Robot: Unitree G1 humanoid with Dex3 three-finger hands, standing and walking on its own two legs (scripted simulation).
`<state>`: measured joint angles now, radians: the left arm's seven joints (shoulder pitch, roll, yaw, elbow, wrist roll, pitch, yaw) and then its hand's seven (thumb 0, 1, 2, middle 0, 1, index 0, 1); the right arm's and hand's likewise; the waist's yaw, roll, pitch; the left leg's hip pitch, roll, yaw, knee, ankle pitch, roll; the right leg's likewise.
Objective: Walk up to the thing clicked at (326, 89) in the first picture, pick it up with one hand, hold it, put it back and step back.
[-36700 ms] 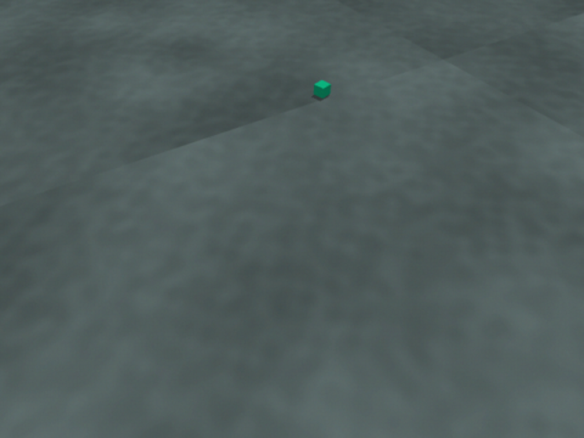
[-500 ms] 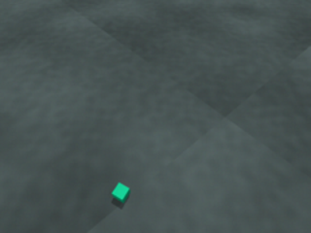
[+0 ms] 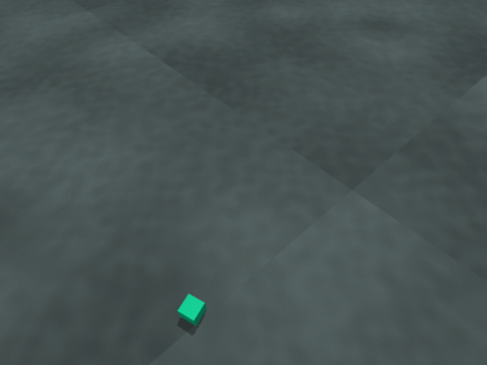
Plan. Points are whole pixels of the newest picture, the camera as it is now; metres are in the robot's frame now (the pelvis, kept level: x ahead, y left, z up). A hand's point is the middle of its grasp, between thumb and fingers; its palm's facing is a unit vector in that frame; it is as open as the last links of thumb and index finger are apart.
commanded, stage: stand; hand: left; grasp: from above
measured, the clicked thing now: (192, 309) +0.45 +0.22 -0.75
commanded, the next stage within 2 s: step back in 1.50 s
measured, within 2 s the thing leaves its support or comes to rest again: neither
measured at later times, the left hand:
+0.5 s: hand out of the picture +0.08 +0.23 -0.15, palm faces +0.00 -0.94 -0.34, open 7.4 cm
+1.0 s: hand out of the picture +0.09 +0.23 -0.16, palm faces -0.02 -0.94 -0.33, open 7.4 cm
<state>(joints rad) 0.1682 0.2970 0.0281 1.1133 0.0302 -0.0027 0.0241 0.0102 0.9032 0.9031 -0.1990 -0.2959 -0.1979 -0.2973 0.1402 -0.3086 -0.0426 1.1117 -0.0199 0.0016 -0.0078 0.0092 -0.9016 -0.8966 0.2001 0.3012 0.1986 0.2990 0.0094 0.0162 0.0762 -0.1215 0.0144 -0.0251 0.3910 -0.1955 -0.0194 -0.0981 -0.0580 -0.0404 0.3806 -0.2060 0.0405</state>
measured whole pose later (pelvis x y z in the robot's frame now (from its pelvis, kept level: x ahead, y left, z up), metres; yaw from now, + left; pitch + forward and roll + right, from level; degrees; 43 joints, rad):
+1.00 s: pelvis +0.01 -0.01 +0.00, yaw -1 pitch -3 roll +0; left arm 0.11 0.32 0.02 1.14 0.02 -0.01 0.01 0.01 0.90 0.90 -0.20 -0.30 -0.20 -0.30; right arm 0.11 -0.34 -0.02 1.14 -0.01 0.00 0.00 0.01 -0.90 -0.90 0.20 0.30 0.20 0.30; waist 0.00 0.01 0.07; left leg -0.10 0.04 -0.01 0.33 -0.18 -0.04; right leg -0.09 -0.03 -0.03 0.34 -0.20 0.02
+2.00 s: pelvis -0.06 +0.04 -0.01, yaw -3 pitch -1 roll -1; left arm 0.04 0.39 0.05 0.90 0.01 0.07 0.03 0.01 0.91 0.90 -0.20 -0.30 -0.20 -0.30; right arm 0.14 -0.35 -0.05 0.93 -0.02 0.03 -0.02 0.01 -0.90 -0.90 0.20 0.30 0.20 0.30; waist -0.03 -0.04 0.21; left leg -0.27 -0.03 0.02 0.57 -0.28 0.06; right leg -0.45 0.11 0.14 1.08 -0.49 -0.01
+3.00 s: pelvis -0.35 +0.06 -0.02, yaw -8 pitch -3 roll -1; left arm 0.21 0.41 0.09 0.86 0.02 0.08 0.00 0.01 0.90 0.90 -0.20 -0.30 -0.20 -0.30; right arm 0.08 -0.36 -0.05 0.80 -0.03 0.01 -0.01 0.01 -0.90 -0.90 0.20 0.30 0.20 0.30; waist 0.03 -0.04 0.20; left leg -0.38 0.03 0.05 0.57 -0.15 0.04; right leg -0.28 0.05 0.11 0.90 -0.50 0.04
